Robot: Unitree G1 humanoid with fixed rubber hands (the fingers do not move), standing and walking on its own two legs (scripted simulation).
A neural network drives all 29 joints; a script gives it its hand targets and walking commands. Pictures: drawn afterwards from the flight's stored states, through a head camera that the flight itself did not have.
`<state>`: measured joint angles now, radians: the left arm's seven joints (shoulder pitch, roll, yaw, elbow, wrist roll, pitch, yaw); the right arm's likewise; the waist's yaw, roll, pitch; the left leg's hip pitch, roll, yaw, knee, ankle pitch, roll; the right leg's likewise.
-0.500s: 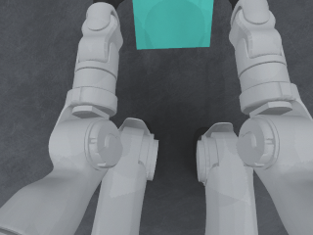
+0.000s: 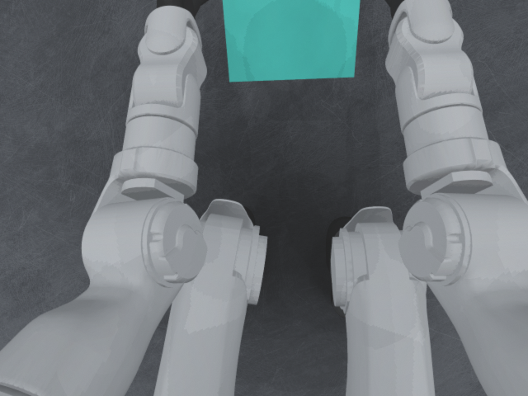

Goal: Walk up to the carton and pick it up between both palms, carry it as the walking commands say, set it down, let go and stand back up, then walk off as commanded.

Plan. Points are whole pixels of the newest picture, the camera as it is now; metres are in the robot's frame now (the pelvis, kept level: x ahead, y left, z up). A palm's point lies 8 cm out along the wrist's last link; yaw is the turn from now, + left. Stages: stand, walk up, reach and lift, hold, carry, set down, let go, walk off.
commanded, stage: set down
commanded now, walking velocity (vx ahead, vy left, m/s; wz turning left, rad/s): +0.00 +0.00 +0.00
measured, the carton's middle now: (289, 4) +0.56 +0.02 -0.27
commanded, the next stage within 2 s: let go in 1.84 s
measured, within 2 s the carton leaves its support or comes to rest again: rests again in 0.30 s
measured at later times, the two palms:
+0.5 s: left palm (163, 61) +0.48 +0.18 -0.21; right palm (420, 31) +0.52 -0.13 -0.21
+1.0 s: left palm out of the picture +0.51 +0.17 -0.06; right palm out of the picture +0.55 -0.12 -0.05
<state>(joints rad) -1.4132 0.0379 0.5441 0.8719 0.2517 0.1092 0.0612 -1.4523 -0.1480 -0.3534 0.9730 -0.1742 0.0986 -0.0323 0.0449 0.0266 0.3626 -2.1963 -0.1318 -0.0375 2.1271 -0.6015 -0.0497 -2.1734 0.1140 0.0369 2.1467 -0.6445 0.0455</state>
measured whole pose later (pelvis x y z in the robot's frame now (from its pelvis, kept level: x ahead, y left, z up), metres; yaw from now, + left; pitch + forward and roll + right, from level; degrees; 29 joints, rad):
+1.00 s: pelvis -0.02 -0.01 +0.08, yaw +1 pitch +31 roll +4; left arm -1.30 0.17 0.32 0.69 -0.12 0.23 0.21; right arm -1.43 -0.25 -0.12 0.75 0.03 0.26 -0.20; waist 0.05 -0.01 0.47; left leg -1.87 -0.10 -0.01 1.87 -0.54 -0.06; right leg -1.89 0.12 0.09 1.93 -0.57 0.03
